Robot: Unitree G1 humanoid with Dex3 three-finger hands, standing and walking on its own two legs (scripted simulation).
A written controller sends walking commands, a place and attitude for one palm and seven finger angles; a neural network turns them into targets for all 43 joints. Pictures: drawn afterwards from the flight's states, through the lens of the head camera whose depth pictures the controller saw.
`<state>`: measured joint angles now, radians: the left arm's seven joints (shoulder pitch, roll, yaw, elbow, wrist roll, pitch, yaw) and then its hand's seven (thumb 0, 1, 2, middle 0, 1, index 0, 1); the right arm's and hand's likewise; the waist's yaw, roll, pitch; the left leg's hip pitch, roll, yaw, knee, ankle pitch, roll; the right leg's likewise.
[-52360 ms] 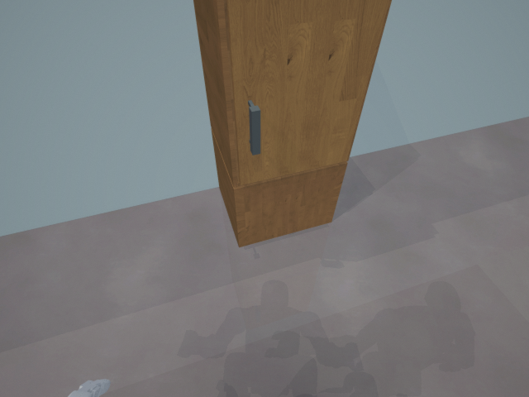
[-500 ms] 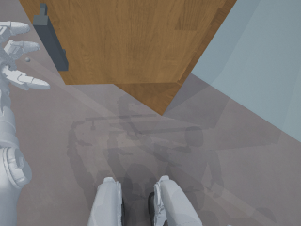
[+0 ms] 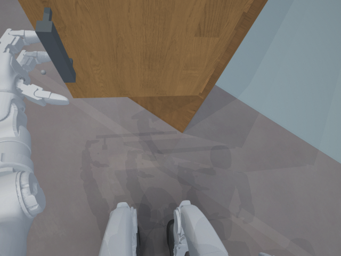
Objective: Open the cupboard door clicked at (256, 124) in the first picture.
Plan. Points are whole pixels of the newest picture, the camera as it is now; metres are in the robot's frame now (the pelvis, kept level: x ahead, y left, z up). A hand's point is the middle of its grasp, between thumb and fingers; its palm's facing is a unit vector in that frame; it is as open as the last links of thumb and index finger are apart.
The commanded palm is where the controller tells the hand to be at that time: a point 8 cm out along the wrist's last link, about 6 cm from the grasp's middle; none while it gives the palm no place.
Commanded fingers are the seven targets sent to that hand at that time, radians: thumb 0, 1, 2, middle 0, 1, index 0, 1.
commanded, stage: slide the fingers in behind the handle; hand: left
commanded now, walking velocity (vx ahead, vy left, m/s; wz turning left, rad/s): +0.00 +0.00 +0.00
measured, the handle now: (59, 48) +0.55 +0.22 +0.04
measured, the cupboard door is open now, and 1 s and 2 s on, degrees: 39 39 39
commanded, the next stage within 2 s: close the thumb around the handle in 1.20 s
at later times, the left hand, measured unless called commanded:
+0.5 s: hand (62, 71) +0.50 +0.21 +0.03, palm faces +0.07 -1.00 +0.00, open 14.0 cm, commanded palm +0.48 +0.24 +0.04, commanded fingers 0.00 -0.50 0.30 -0.30 -1.20 -0.30 -1.20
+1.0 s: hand (72, 69) +0.51 +0.19 +0.04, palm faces +0.09 -1.00 -0.03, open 13.9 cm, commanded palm +0.48 +0.22 +0.04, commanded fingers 0.00 -0.50 0.30 -0.30 -1.20 -0.30 -1.20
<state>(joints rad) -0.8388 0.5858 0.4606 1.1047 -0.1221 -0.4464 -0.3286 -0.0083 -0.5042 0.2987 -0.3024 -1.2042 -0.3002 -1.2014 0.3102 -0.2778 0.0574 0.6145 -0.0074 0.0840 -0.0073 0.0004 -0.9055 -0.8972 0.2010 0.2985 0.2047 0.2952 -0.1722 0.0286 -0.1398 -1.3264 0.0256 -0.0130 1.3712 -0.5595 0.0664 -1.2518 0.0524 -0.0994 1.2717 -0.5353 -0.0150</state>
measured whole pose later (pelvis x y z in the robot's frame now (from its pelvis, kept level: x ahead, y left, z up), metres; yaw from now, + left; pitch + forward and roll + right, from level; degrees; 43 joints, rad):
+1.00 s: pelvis +0.00 -0.01 +0.00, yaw +1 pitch +29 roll -5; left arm -0.85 0.47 0.37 1.14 -0.10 -0.51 -0.17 -0.01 -0.50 0.30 -0.30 -1.20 -0.31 -1.22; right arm 0.32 -0.26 0.04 0.62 -0.02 0.09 0.02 0.00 -0.91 -0.90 0.20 0.30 0.20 0.30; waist -0.17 0.04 -0.15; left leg -1.30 0.02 -0.01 1.35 -0.56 0.05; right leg -1.23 0.05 -0.09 1.28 -0.55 -0.03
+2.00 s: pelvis +0.01 -0.01 +0.01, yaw +1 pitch +29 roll -5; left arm -0.83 0.45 0.35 1.12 -0.11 -0.52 -0.15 0.01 0.70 0.81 -0.36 -1.34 -0.35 -1.34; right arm 0.31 -0.25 0.03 0.63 -0.02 0.11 0.02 0.00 -0.91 -0.90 0.20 0.30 0.20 0.30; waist -0.16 0.04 -0.15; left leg -1.27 0.02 0.00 1.34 -0.57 0.06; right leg -1.21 0.05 -0.08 1.26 -0.55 -0.02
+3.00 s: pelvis +0.02 -0.03 +0.03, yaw +3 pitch +21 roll -1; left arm -0.01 -0.07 -0.06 0.38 0.05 -0.50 0.53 0.03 0.67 0.75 -0.30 -1.33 -0.35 -1.33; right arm 0.17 -0.17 0.00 0.57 -0.07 0.04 0.06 0.00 -0.91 -0.90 0.20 0.30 0.20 0.29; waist -0.02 0.01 -0.20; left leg -1.07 0.00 0.00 1.25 -0.55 0.02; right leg -1.03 0.03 -0.08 1.23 -0.57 -0.06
